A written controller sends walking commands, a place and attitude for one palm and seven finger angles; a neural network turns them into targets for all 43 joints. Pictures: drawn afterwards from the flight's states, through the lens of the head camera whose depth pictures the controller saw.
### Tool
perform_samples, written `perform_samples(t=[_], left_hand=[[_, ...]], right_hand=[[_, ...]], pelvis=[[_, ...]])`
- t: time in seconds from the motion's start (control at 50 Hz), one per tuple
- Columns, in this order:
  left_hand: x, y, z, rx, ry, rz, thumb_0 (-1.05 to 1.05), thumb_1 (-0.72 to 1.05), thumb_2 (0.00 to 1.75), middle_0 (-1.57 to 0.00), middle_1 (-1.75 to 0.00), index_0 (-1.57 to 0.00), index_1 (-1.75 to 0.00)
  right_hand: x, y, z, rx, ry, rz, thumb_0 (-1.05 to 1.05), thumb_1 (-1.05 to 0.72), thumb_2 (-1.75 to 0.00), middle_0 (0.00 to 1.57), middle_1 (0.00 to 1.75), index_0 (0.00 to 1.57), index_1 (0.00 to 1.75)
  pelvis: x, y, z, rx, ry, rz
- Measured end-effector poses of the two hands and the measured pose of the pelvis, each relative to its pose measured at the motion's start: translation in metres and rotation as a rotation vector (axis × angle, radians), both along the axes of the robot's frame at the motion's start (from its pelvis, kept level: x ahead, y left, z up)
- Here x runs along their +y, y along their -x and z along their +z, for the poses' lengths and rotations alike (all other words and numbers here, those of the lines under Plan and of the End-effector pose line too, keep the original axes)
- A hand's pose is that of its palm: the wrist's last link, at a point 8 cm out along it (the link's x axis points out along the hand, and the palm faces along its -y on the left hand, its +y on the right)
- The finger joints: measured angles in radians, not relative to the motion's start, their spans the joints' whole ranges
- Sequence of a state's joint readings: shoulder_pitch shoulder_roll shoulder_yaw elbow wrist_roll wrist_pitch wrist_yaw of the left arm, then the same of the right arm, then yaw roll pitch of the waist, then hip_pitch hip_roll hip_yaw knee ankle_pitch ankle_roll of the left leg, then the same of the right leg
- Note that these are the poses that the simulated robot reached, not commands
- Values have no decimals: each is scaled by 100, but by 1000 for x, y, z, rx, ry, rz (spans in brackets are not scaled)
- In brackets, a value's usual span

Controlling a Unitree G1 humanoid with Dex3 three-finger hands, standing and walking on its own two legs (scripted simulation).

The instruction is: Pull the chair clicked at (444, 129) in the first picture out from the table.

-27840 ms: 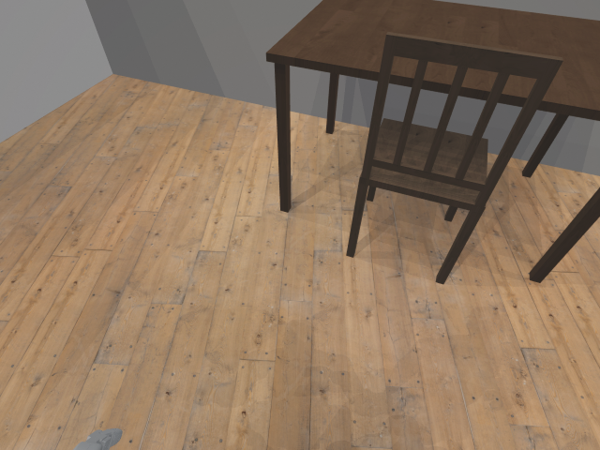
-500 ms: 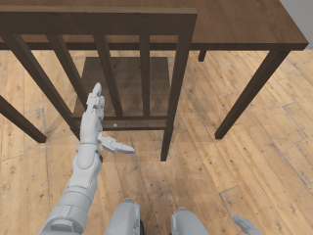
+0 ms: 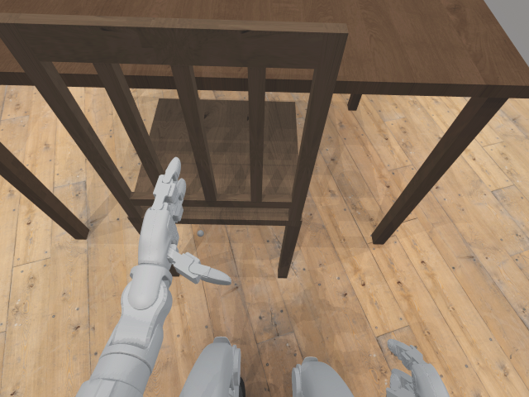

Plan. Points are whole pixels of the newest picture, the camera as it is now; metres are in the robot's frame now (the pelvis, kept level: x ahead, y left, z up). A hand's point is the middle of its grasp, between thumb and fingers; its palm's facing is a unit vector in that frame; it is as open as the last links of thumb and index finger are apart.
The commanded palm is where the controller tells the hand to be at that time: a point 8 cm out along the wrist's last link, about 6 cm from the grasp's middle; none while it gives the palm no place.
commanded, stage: aim the fingers beside a spindle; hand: left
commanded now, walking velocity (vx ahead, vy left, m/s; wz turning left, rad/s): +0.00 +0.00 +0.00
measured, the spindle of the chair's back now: (200, 146) +0.51 +0.13 +0.03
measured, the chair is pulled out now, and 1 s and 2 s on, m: -0.02 -0.02 -0.02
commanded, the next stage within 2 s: none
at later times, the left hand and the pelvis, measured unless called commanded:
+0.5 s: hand (199, 237) +0.34 +0.11 +0.02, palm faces -0.03 -1.00 -0.04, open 16.9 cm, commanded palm +0.32 +0.16 +0.02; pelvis -0.01 +0.00 +0.00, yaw +0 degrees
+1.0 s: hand (205, 243) +0.34 +0.10 +0.02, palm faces -0.05 -1.00 -0.03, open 16.9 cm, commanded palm +0.32 +0.16 +0.02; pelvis +0.00 +0.00 +0.00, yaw +0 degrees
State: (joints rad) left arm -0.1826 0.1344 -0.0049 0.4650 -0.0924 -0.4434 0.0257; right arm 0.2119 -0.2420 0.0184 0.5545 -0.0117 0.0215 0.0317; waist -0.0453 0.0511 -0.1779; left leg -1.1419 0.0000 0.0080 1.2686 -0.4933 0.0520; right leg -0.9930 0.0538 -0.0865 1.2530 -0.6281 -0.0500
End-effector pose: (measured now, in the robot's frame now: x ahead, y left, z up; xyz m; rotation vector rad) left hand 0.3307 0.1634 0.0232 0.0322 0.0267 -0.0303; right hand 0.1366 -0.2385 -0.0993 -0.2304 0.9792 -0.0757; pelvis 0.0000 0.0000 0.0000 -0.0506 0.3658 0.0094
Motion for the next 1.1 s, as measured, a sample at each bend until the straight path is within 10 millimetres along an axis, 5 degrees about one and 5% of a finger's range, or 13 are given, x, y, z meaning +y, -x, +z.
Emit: perform_samples(t=[0.46,0.82,0.98,1.1], left_hand=[[2,9,5,-10,-9,2,-2,-50,30,-6,-8,-6,-8],[5,11,7,-15,-11,14,-2,-50,30,-6,-8,-6,-8],[-8,13,-6,28,6,-25,-2,-50,30,-6,-8,-6,-8],[1,5,8,-34,-13,14,-2,-50,30,-6,-8,-6,-8]], right_hand=[[-3,14,-2,-2,6,-17,1,-91,-89,20,30,21,30],[-1,8,0,-17,2,-9,1,-91,-89,20,30,21,30],[0,3,1,-28,9,-6,1,-91,-89,20,30,21,30],[0,3,-1,-27,7,-8,1,-91,-89,20,30,21,30]], pelvis=[[-1,5,-1,-7,0,-2],[0,4,0,-8,-1,-2],[0,4,-2,-2,2,0],[0,3,-2,-2,0,-4]])
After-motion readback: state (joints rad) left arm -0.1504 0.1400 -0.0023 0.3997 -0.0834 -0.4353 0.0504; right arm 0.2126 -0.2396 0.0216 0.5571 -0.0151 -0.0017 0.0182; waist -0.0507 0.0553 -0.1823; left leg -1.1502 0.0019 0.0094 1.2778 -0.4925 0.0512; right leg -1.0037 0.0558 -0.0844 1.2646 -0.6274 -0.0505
